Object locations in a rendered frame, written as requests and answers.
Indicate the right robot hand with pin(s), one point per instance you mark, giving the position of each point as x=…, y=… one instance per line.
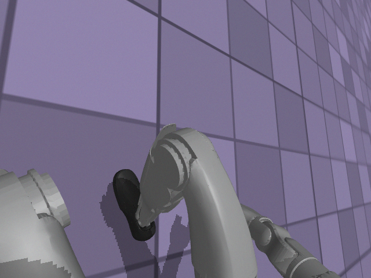
x=249, y=213

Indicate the right robot arm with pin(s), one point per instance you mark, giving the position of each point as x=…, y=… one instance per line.
x=287, y=255

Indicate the right robot foot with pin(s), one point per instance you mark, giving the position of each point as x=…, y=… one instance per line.
x=127, y=192

